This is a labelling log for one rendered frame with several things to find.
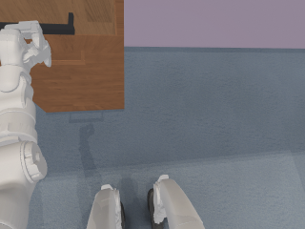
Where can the robot left forearm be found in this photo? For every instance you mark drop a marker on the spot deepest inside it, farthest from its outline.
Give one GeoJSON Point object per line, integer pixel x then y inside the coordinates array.
{"type": "Point", "coordinates": [17, 110]}

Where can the left robot hand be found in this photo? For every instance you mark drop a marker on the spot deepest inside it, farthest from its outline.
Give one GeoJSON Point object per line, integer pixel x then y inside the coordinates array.
{"type": "Point", "coordinates": [14, 50]}

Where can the robot left thigh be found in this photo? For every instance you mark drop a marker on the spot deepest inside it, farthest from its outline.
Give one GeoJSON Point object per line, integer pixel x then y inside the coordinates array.
{"type": "Point", "coordinates": [106, 204]}

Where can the robot right foot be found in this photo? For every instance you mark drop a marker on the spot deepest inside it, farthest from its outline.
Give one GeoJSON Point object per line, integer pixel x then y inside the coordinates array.
{"type": "Point", "coordinates": [159, 225]}

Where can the handle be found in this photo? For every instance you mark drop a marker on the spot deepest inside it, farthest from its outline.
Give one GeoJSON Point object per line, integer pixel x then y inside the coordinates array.
{"type": "Point", "coordinates": [62, 64]}
{"type": "Point", "coordinates": [48, 28]}

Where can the robot left upper arm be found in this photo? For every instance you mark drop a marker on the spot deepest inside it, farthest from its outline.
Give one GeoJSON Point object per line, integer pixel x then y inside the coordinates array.
{"type": "Point", "coordinates": [22, 165]}

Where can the drawer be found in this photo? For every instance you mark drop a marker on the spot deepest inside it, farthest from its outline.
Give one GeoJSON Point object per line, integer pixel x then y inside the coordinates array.
{"type": "Point", "coordinates": [89, 16]}

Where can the cabinet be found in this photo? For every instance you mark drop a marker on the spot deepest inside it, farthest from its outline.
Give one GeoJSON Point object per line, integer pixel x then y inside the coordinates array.
{"type": "Point", "coordinates": [99, 86]}

